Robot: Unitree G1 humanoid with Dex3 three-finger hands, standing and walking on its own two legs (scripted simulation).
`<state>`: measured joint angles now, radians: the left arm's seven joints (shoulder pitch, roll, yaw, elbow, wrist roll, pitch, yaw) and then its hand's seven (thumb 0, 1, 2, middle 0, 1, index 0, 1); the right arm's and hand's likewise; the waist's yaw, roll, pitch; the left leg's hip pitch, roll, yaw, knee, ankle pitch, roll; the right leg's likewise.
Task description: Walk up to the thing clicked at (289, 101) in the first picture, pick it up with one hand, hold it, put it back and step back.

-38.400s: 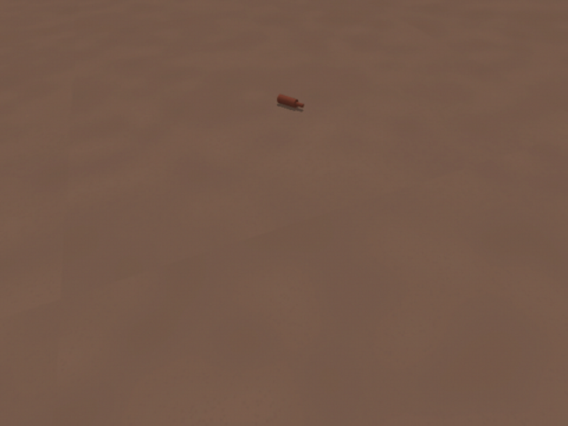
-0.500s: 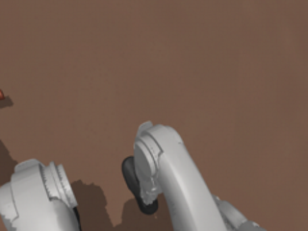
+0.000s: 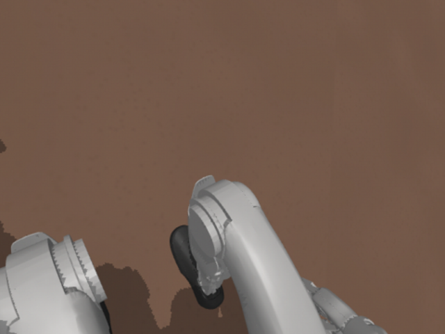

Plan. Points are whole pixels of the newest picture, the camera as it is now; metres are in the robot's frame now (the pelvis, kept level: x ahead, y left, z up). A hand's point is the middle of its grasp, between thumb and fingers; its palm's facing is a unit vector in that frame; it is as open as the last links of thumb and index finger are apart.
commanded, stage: open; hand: left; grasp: from above
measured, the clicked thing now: out of the picture +0.46 +0.34 -0.28
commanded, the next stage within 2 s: withdraw in 0.54 s
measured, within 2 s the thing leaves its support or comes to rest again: neither
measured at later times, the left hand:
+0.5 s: hand out of the picture +0.45 +0.35 -0.24, palm faces -0.46 -0.15 -0.87, open 13.6 cm
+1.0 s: hand out of the picture +0.47 +0.38 -0.16, palm faces -0.27 -0.08 -0.96, open 14.1 cm
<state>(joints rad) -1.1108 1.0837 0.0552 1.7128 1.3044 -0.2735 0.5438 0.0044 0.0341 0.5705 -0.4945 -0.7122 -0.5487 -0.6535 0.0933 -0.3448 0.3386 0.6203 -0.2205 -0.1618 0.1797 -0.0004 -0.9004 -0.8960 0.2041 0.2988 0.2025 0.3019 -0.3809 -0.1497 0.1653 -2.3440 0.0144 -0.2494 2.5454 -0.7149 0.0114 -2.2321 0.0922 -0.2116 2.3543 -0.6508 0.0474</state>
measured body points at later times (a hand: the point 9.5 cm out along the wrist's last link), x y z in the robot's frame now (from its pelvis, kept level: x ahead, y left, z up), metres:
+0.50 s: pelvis +0.00 +0.00 +0.00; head +0.27 +0.14 +0.33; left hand +0.47 +0.36 -0.19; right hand +0.08 -0.25 -0.05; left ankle +0.06 +0.12 -0.27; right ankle +0.12 -0.11 -0.27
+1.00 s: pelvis +0.01 +0.00 +0.01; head +0.25 +0.13 +0.36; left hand +0.48 +0.38 -0.11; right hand +0.08 -0.25 -0.06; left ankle +0.06 +0.12 -0.27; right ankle +0.12 -0.11 -0.27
